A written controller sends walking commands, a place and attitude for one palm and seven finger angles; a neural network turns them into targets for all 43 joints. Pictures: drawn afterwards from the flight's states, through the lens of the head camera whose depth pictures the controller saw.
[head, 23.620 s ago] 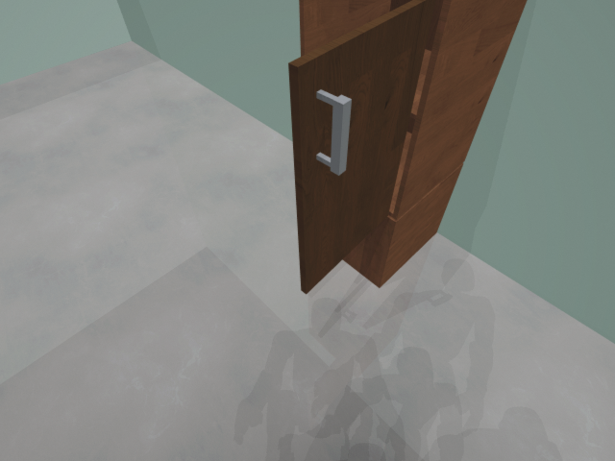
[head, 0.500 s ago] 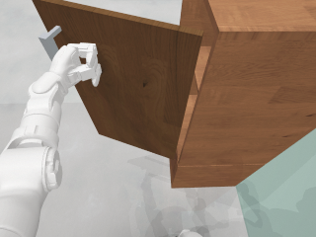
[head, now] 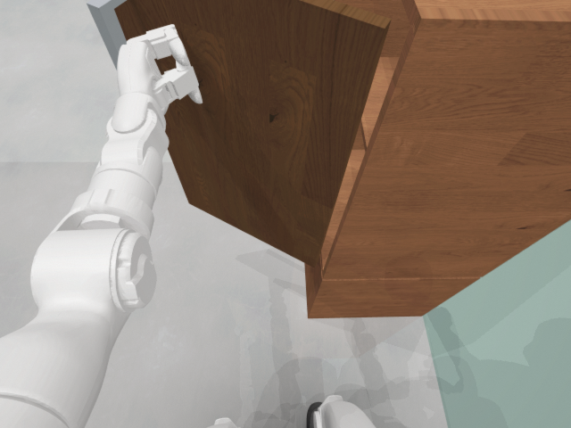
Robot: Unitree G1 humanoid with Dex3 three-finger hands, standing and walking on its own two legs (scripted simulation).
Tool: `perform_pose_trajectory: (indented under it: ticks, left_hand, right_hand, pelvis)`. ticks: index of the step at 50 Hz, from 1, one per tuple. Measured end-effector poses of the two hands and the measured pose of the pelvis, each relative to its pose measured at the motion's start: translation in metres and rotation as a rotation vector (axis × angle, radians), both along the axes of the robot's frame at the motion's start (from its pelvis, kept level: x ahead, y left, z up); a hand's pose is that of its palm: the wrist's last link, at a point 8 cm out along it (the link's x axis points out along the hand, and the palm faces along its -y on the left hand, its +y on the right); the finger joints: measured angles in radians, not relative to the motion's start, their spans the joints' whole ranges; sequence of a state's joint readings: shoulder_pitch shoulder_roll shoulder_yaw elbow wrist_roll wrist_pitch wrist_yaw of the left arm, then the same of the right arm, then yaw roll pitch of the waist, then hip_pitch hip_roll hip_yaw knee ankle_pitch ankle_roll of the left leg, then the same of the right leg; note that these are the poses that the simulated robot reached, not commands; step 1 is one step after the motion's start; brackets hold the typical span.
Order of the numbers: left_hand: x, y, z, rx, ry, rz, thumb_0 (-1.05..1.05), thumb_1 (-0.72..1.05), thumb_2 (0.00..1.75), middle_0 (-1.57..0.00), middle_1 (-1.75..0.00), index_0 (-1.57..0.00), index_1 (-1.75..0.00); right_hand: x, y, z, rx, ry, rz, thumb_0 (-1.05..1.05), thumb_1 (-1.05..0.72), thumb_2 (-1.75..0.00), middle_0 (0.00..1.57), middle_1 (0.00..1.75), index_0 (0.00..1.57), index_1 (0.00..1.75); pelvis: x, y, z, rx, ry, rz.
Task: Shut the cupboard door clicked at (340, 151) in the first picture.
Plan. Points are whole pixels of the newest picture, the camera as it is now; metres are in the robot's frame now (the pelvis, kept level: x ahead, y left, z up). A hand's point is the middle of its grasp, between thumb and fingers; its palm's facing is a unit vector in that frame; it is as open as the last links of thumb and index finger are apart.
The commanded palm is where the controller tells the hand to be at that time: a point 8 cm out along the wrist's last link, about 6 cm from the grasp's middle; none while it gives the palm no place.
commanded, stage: pull the fist back off the door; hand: left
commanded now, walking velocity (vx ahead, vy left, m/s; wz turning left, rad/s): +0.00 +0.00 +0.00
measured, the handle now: (129, 46) +0.61 +0.16 +0.16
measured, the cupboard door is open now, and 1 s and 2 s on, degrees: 60 59 59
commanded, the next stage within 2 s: draw the hand back to the body in 0.70 s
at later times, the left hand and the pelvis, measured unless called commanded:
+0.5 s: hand (188, 117) +0.48 +0.08 +0.14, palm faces +0.00 -1.00 +0.01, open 3.1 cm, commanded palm +0.44 +0.12 +0.16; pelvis +0.02 +0.00 +0.01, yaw -3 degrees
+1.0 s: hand (168, 132) +0.44 +0.10 +0.16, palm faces +0.03 -1.00 +0.01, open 3.1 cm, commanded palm +0.39 +0.15 +0.17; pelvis +0.02 -0.01 +0.02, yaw -3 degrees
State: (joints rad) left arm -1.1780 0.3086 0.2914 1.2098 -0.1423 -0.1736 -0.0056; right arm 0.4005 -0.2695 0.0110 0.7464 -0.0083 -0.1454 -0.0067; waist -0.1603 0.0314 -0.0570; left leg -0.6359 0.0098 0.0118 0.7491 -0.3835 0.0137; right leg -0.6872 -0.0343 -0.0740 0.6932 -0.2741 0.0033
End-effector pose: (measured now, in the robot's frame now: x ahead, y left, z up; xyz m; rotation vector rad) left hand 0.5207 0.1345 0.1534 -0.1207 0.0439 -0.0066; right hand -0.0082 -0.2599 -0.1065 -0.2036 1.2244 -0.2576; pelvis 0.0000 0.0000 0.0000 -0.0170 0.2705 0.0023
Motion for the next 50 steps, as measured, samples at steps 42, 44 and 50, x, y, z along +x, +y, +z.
perform_pose_trajectory:
  ticks: [42, 44, 50]
  left_hand:
    - [-0.087, -0.004, 0.006, 0.113, -0.025, 0.014, 0.02, 0.90, 0.90, -1.31, -1.50, -1.30, -1.50]
    - [-0.087, -0.001, 0.004, 0.100, -0.025, 0.025, 0.02, 0.90, 0.90, -1.30, -1.50, -1.30, -1.50]
    - [-0.106, 0.018, 0.008, 0.113, -0.123, 0.038, 0.02, 0.90, 0.90, -1.30, -1.50, -1.29, -1.50]
  right_hand:
    - [0.144, 0.015, 0.030, 0.069, -0.391, 0.089, 0.01, -0.91, -0.89, 0.20, 0.30, 0.20, 0.30]
    - [0.140, 0.016, 0.028, 0.074, -0.384, 0.083, 0.01, -0.91, -0.89, 0.21, 0.30, 0.20, 0.30]
    - [0.119, 0.016, 0.021, 0.090, -0.342, 0.042, 0.01, -0.91, -0.89, 0.21, 0.30, 0.20, 0.30]
  pelvis:
    - [0.008, -0.006, 0.018, 0.016, -0.191, -0.018]
    - [0.008, -0.006, 0.018, 0.017, -0.187, -0.025]
    - [0.016, -0.005, 0.019, 0.016, -0.194, -0.048]
